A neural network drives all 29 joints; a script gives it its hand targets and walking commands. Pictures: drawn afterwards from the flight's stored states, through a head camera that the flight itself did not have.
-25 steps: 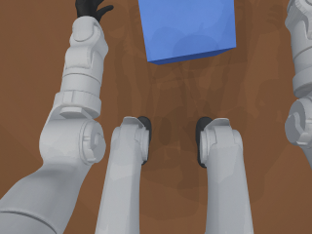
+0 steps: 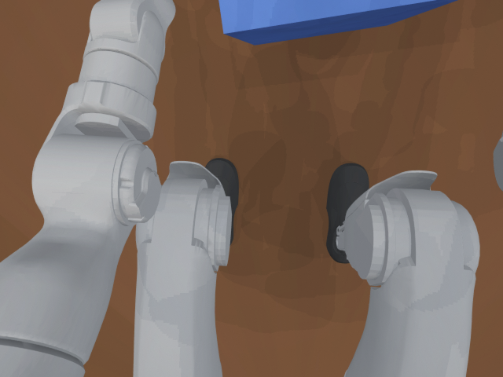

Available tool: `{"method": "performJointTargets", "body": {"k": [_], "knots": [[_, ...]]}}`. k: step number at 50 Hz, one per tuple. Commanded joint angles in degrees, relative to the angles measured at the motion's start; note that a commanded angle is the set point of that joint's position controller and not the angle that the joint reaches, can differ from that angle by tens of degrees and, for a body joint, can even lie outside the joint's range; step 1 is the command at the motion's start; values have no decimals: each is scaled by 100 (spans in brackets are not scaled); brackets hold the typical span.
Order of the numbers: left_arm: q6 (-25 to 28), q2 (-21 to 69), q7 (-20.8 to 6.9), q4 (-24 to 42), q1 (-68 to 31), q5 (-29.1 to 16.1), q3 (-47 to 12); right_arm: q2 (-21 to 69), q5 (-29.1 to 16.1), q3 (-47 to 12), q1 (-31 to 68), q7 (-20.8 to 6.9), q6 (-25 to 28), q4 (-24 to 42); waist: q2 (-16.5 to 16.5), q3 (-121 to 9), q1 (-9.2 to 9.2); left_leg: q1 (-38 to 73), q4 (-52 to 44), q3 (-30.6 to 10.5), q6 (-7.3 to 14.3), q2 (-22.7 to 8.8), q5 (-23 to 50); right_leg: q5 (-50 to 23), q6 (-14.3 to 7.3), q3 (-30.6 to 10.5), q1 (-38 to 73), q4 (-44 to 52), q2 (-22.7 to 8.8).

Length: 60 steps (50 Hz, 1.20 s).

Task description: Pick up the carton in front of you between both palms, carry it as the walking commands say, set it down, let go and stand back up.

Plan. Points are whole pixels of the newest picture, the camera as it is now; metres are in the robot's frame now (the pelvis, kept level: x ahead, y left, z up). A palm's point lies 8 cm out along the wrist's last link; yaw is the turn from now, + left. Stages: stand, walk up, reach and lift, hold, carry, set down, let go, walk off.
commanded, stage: reach and lift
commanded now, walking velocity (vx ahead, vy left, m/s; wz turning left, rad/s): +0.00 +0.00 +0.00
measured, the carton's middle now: out of the picture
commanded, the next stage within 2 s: none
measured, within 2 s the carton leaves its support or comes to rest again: leaves its support in 0.78 s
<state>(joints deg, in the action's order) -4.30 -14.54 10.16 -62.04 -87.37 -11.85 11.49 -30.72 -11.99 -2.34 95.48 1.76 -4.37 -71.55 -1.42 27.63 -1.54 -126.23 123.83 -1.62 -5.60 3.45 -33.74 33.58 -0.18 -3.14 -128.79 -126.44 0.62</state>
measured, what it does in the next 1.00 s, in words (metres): stands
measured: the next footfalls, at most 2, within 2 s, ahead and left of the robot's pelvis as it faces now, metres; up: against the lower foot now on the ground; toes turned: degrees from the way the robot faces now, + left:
none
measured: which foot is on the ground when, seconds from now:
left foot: down 0.00-1.00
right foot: down 0.00-1.00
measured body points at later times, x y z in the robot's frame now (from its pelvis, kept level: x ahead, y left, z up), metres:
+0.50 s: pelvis +0.00 +0.00 +0.00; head +0.38 -0.04 +0.22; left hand +0.57 +0.11 -0.18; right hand +0.59 -0.20 -0.18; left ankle +0.12 +0.14 -0.34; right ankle +0.10 -0.12 -0.34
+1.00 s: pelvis +0.01 +0.01 +0.04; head +0.33 -0.04 +0.35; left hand +0.55 +0.10 -0.06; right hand +0.55 -0.20 -0.07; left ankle +0.12 +0.15 -0.34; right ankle +0.10 -0.12 -0.34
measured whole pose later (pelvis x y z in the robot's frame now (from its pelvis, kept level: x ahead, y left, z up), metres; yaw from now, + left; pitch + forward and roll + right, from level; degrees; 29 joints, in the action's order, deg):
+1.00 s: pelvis +0.01 +0.01 +0.04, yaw -2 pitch +42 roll +4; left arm -16.0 -0.4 10.0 -39.3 -69.0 1.3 26.7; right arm -14.1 3.5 13.6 75.4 2.3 -19.7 -49.4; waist -2.3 3.8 -0.4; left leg -125.0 116.4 -3.8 -6.8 7.3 -33.7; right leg 32.0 4.1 -6.5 -127.5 -117.7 5.7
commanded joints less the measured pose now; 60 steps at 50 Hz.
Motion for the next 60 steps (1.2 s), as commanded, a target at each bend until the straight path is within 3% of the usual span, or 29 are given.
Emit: {"method": "performJointTargets", "body": {"k": [1,2,4,11,12,14,18,20,22,24,25,26,27,29,31,32,33,34,35,42,43,44,48,50,53,54,55,56,60], "knots": [[186,-633,10,724,-1387,-13,117,-510,73,221,1426,56,105,482,389,-7481,42,3304,-620,674,118,3,2442,-2395,97,55,3597,1036,-49],[128,-799,40,677,-1692,-105,-219,-828,148,379,1888,49,109,306,209,-7499,355,3199,-470,583,23,-146,2336,-2465,101,55,3830,935,-120],[116,-648,38,296,-1341,-72,-96,-689,122,290,1889,47,145,766,398,-7691,-7,3610,-599,535,184,72,2558,-2373,168,147,3509,837,-72],[129,-484,43,798,-1536,-48,-128,-316,37,177,1559,-45,120,493,307,-7506,111,3179,-657,742,34,29,2252,-2220,82,129,3434,989,30],[76,-684,29,299,-1416,119,122,-104,-36,-126,1749,-36,23,521,693,-7174,-254,3038,-707,714,166,-19,1987,-2122,168,110,3775,1057,-65],[58,-607,-6,439,-1542,60,0,-397,93,243,1716,-6,38,428,475,-7176,103,3263,-659,653,129,-4,2031,-1889,144,236,3342,1057,-54],[16,330,-111,511,-1783,163,19,245,251,113,1924,-126,-20,472,408,-6923,58,3439,-759,615,199,118,1933,-1688,86,129,3166,1157,21],[9,813,-211,672,-1916,336,-41,1078,581,103,1915,-272,-44,571,752,-6867,305,3311,-795,596,207,210,1882,-1898,144,300,3397,1235,61],[-88,2161,-482,883,-2626,485,-238,2537,325,-73,2680,-603,-104,826,176,-7081,-84,3351,-627,722,167,235,1865,-1884,21,147,3523,1014,141],[-258,3497,-958,890,-2713,858,-193,4110,615,-231,2521,-1035,-336,824,589,-6430,-197,3190,-706,792,271,464,1612,-1575,91,257,3187,1062,327],[-371,4359,-1206,957,-2944,757,-251,4624,771,-250,2413,-1218,-377,832,434,-6364,322,2907,-542,812,185,459,1569,-1644,59,318,3335,1099,376],[-402,4597,-1393,1094,-2922,875,-153,5325,635,-290,2554,-1357,-468,918,783,-6417,-150,2659,-486,914,300,490,1599,-1781,123,267,3336,1093,351],[-538,4927,-1525,1156,-2963,895,-364,5590,786,-133,2156,-1497,-578,708,608,-6322,193,2412,-450,840,296,447,1351,-1735,54,312,3343,934,382],[-696,5091,-1656,1035,-2676,1108,-305,5928,799,58,2009,-1711,-718,841,203,-5889,-58,2406,-560,921,325,498,1219,-1454,-5,282,3021,1041,427],[-648,5573,-1710,1417,-2886,670,-514,6301,802,-34,1735,-1768,-744,1213,596,-6270,467,2400,-419,701,403,500,1578,-1813,-66,377,3089,1024,394],[-685,5632,-1724,1251,-2653,844,-417,6378,526,-298,2053,-1743,-713,1517,395,-6722,-63,2297,-473,978,364,524,1744,-2088,-56,286,3344,991,431],[-783,5894,-1765,1209,-2872,728,-623,6270,740,-81,1907,-1737,-763,1393,115,-6696,391,2222,-470,838,285,497,1632,-2093,-108,393,3635,824,414],[-771,6206,-1768,1493,-2825,668,-893,6615,489,-362,2001,-1751,-726,1841,-7,-6966,169,2666,-597,918,376,563,1916,-2233,-56,402,3504,999,505],[-718,6404,-1782,1901,-3061,339,-1008,6606,540,-481,2028,-1740,-739,2380,252,-7716,540,2697,-440,839,398,582,2341,-2768,-105,382,3924,943,450],[-1023,6671,-1422,3006,-3116,131,-1769,7347,62,-1397,2555,-1399,-975,4274,756,-11173,239,3787,-829,869,345,698,3563,-4284,180,586,5483,1088,681],[-1133,7108,-1388,2935,-2869,15,-2104,7127,45,-1234,2515,-1380,-962,4371,54,-11860,336,4474,-944,936,174,726,3692,-4094,127,723,5589,1085,713],[-1064,6842,-1365,3372,-2668,217,-2077,7576,101,-1540,2342,-1381,-1059,4453,832,-12033,-21,4429,-1067,887,268,761,3659,-4142,245,749,5660,1142,731],[-1223,6825,-1538,3027,-2561,528,-1762,7621,1124,-534,718,-1382,-1428,2802,1071,-9702,492,2870,-1651,846,160,768,2389,-3009,219,842,4633,1856,723],[-1444,6956,-1632,2151,-1795,1065,-1183,7720,1075,-272,1169,-1461,-1395,2728,345,-9279,2,3434,-2015,889,245,769,1846,-1886,216,932,3859,2218,737],[-1466,7134,-1706,2361,-2241,1372,-897,7893,1651,269,978,-1557,-1506,2403,444,-8586,350,3224,-2437,782,278,768,1049,-1116,87,860,3394,2686,798],[-1521,6979,-1714,2097,-2219,1519,-902,7884,1525,303,1117,-1583,-1467,2289,60,-8468,-176,3323,-2492,885,236,766,1186,-1139,68,779,3277,2733,774],[-1583,6896,-1756,1885,-2102,1634,-528,7891,1719,495,971,-1588,-1597,2110,432,-8604,138,3341,-2743,872,261,747,808,-896,73,870,3602,3029,825],[-1572,6917,-1824,1615,-1890,1853,-192,8179,1727,466,1171,-1553,-1599,2069,644,-8273,-271,2979,-2804,1001,344,730,687,-706,130,710,3840,3333,834],[-1533,7008,-1923,1951,-2045,1840,-408,8322,1947,757,1016,-1548,-1542,2154,533,-8721,47,3254,-3115,895,377,743,895,-1065,147,790,4210,3505,843]]}}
